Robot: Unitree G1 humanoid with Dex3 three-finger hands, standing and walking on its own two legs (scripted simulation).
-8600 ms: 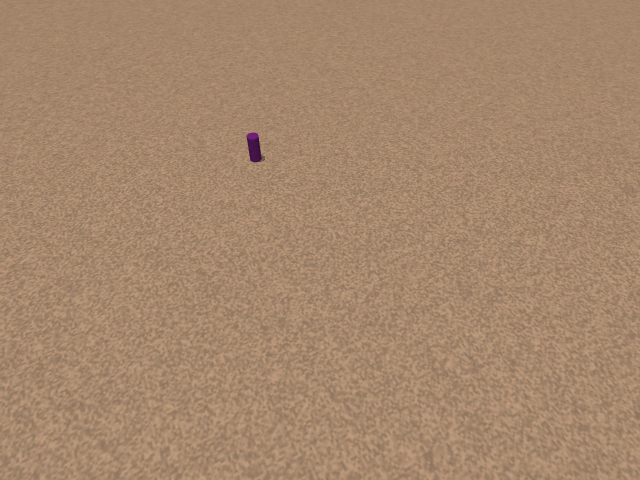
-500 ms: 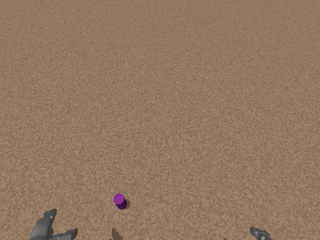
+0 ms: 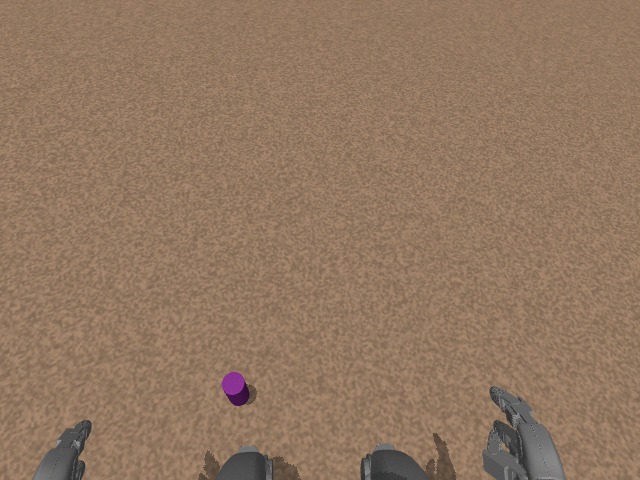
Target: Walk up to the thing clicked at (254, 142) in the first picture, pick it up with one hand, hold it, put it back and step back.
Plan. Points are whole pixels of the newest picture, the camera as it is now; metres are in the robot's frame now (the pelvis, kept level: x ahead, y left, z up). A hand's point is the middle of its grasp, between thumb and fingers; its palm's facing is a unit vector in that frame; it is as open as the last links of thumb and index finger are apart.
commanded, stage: go down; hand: left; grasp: from the side
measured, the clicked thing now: (236, 389) +0.38 +0.19 -0.64
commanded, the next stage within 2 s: none
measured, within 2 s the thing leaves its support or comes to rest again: neither
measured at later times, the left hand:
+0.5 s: hand (111, 431) +0.22 +0.31 -0.20, palm faces +0.09 -0.97 -0.23, open 17.3 cm
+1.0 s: hand (111, 400) +0.28 +0.35 -0.27, palm faces +0.10 -0.98 -0.17, open 17.1 cm
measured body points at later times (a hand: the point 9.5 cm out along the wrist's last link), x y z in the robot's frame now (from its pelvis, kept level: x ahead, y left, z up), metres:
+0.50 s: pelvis -0.03 +0.00 -0.11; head +0.12 +0.03 +0.31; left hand +0.21 +0.36 -0.19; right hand +0.15 -0.26 -0.20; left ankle +0.02 +0.11 -0.67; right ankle +0.02 -0.14 -0.67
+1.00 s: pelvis -0.07 -0.01 -0.23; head +0.12 +0.03 +0.18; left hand +0.27 +0.40 -0.25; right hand +0.09 -0.29 -0.33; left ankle +0.01 +0.11 -0.67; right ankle +0.02 -0.14 -0.67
